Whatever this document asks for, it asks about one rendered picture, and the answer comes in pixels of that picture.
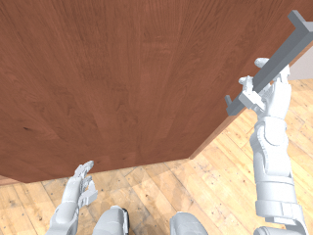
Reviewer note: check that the robot right hand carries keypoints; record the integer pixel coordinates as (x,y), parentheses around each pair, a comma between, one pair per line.
(276,97)

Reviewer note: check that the robot right forearm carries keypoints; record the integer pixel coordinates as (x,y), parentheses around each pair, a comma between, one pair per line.
(275,191)

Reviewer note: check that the right robot thigh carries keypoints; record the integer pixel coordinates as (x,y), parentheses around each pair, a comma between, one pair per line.
(185,223)

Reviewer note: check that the robot left forearm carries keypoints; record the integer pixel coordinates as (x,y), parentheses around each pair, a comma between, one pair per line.
(64,221)

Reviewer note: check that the handle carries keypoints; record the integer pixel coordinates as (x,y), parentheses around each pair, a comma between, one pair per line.
(295,43)

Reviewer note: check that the robot thigh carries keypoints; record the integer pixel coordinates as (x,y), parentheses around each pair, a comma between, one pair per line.
(185,223)
(112,222)

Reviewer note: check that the robot left hand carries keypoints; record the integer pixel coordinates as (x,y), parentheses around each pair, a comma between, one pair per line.
(76,185)

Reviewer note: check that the left robot thigh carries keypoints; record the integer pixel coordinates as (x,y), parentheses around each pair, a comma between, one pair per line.
(112,222)

